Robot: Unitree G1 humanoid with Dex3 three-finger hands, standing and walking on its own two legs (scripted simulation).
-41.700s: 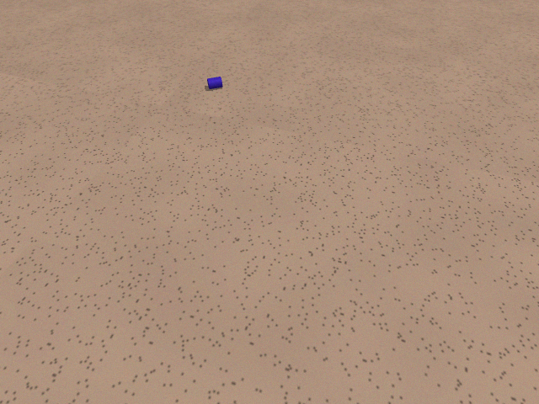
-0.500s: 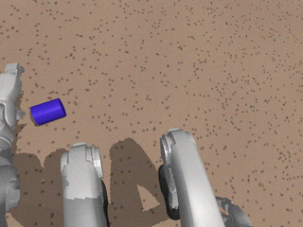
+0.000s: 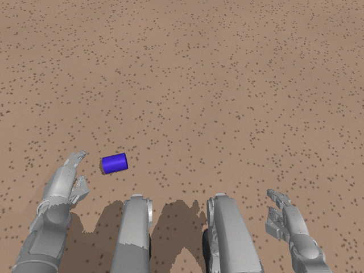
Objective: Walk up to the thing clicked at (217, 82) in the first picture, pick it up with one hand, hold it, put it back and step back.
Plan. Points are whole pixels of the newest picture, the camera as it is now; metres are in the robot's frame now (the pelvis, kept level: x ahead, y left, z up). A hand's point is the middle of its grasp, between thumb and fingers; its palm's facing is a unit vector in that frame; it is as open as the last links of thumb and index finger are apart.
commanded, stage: home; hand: left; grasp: from above
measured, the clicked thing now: (115, 163) +0.49 +0.27 -0.50
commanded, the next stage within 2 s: none
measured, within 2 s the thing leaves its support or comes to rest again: neither
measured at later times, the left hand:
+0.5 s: hand (58, 207) +0.23 +0.19 +0.12, palm faces +0.11 -0.97 -0.22, open 7.4 cm
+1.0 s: hand (54, 214) +0.22 +0.18 +0.14, palm faces +0.11 -0.97 -0.20, open 7.4 cm
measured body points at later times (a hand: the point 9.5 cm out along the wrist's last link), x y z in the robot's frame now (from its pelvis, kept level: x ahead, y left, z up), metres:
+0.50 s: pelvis +0.06 +0.00 +0.17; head +0.08 +0.01 +0.61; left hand +0.22 +0.24 +0.14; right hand +0.20 -0.24 +0.09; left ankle +0.08 +0.14 -0.50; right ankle +0.08 -0.14 -0.50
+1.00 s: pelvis +0.07 +0.00 +0.18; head +0.08 +0.00 +0.63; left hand +0.21 +0.23 +0.15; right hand +0.25 -0.24 +0.12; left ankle +0.08 +0.14 -0.50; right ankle +0.08 -0.14 -0.50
